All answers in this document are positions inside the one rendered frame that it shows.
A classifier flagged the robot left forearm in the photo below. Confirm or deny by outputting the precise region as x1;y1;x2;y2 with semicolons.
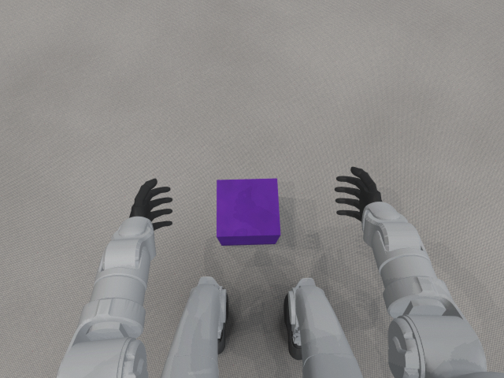
56;217;156;378

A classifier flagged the left robot hand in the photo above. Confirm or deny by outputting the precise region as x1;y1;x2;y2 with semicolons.
129;179;172;231

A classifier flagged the left robot upper arm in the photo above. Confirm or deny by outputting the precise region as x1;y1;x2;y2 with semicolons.
58;337;148;378

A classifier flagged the right robot upper arm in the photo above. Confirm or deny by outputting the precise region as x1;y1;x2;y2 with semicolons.
388;314;504;378

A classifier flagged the carton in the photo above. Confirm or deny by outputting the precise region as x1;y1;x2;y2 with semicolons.
217;179;280;246

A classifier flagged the robot right foot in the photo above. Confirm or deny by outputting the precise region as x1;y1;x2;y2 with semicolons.
283;294;302;360

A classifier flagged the right robot hand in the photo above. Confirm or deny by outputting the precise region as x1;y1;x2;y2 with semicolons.
335;167;382;221

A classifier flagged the robot right forearm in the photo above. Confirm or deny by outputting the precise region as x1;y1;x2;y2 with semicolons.
361;202;487;371

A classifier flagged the robot left thigh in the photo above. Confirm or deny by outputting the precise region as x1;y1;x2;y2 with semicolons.
161;284;226;378

